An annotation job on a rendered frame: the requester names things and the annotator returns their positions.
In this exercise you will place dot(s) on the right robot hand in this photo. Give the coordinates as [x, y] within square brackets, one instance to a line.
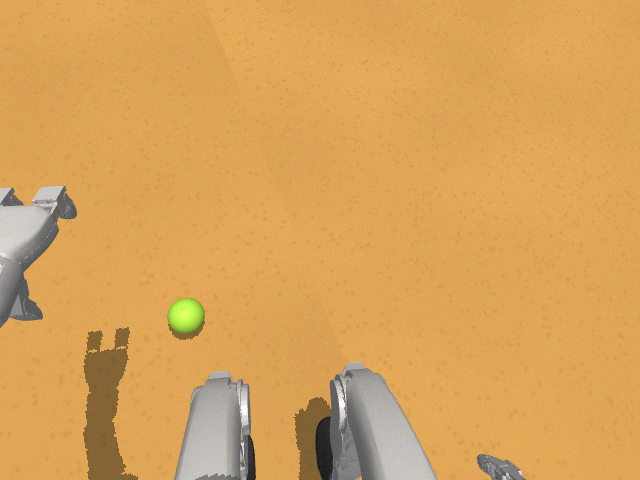
[499, 469]

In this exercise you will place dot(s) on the ball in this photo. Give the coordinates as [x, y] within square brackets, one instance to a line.
[186, 315]

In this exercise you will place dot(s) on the left robot arm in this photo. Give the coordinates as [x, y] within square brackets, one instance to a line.
[11, 281]

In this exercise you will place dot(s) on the left robot hand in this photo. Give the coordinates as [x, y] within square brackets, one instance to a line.
[26, 231]

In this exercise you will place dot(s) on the right robot foot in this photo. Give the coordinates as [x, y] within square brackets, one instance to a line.
[323, 449]

